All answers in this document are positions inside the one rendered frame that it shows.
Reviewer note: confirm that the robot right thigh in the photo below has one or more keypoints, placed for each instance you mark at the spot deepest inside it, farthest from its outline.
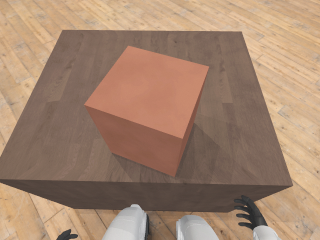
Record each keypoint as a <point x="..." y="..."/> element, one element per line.
<point x="193" y="227"/>

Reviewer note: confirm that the robot left thigh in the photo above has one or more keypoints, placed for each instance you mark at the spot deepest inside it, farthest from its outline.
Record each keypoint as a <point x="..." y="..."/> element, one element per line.
<point x="127" y="225"/>

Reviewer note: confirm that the robot thigh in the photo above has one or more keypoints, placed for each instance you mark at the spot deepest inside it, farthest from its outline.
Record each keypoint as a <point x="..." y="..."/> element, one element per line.
<point x="127" y="225"/>
<point x="193" y="227"/>

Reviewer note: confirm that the left robot hand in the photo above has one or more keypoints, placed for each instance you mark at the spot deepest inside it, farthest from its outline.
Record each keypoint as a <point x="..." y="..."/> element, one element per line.
<point x="66" y="235"/>

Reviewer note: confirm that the right robot forearm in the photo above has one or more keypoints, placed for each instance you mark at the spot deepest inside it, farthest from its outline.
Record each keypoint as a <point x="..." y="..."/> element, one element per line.
<point x="263" y="232"/>

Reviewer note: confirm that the pedestal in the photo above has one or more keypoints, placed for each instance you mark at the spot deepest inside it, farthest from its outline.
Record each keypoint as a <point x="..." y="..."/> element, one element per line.
<point x="56" y="151"/>

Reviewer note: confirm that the carton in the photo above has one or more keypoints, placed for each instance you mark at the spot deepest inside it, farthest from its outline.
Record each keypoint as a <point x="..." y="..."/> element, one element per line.
<point x="146" y="105"/>

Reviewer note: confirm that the right robot hand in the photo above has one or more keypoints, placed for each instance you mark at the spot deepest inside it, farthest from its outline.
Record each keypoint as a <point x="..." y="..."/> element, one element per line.
<point x="255" y="216"/>

